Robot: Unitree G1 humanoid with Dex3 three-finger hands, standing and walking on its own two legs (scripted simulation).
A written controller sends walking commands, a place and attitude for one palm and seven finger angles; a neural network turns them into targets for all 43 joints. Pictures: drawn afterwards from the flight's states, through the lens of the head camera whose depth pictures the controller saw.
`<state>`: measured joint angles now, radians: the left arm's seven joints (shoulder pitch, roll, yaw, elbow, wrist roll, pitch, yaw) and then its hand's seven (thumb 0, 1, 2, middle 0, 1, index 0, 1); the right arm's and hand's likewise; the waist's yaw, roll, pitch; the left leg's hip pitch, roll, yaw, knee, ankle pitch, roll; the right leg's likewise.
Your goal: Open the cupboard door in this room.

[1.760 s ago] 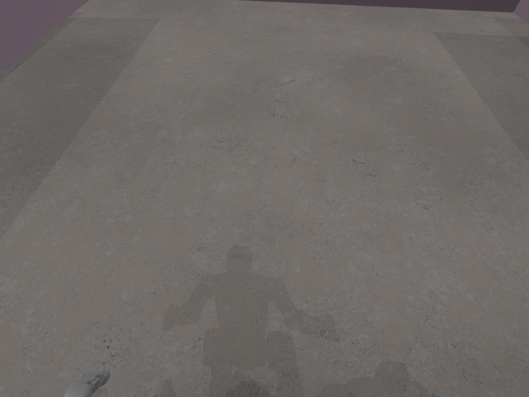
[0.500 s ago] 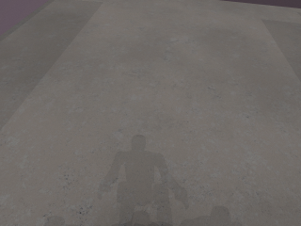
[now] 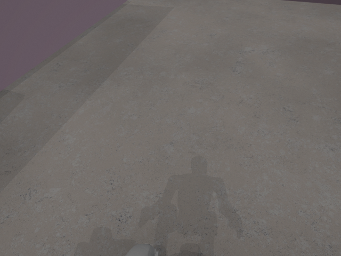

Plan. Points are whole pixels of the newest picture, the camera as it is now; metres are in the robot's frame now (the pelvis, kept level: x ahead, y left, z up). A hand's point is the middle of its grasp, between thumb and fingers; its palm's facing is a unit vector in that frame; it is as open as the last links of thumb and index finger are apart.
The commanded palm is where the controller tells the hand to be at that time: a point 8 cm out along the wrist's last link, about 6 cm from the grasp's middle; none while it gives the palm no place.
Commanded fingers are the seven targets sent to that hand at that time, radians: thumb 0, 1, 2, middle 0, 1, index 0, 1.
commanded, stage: turn or walk to find it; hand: left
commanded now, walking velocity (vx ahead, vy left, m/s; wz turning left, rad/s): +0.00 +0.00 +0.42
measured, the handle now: out of the picture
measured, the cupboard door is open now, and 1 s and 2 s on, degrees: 0 0 0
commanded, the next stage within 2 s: stand and wait in 1.66 s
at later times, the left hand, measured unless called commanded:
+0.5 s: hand out of the picture -0.01 +0.27 -0.17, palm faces +0.24 -0.94 -0.24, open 7.4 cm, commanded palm none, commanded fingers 0.00 0.90 0.90 -0.20 -0.30 -0.20 -0.30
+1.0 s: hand out of the picture -0.07 +0.19 -0.15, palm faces +0.44 -0.86 -0.26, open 7.4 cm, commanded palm none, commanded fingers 0.00 0.90 0.90 -0.20 -0.30 -0.20 -0.30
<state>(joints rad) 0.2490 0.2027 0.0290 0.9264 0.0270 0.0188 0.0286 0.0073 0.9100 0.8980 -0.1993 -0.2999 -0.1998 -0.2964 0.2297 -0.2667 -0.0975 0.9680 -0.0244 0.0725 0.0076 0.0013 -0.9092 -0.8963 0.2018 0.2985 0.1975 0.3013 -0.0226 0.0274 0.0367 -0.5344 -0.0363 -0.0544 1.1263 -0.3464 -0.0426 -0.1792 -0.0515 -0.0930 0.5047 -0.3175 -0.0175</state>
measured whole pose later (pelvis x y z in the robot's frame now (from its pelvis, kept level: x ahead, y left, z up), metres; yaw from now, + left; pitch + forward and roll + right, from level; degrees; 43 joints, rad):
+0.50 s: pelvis -0.02 +0.05 +0.00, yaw +12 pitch +0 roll -1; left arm 0.21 0.25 0.06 0.94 0.02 0.06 0.01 0.01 0.91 0.90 -0.20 -0.30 -0.20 -0.30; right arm 0.16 -0.18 -0.03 0.94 -0.02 0.02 -0.01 0.00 -0.91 -0.90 0.20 0.30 0.20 0.30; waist 0.01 -0.03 0.07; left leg -0.22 -0.02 0.00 0.48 -0.25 0.04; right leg -0.44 -0.09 -0.04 1.01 -0.44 0.08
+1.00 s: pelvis -0.05 -0.01 +0.00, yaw +26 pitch -2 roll +2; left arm 0.24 0.17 0.03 0.92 0.03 0.01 0.02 0.01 0.91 0.90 -0.20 -0.30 -0.20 -0.30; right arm 0.26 -0.25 -0.09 1.01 -0.03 0.09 0.01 0.00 -0.91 -0.90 0.20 0.30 0.20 0.30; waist -0.02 0.01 0.06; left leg -0.44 0.04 -0.02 1.07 -0.38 -0.07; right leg -0.22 -0.09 -0.21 0.50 -0.26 -0.04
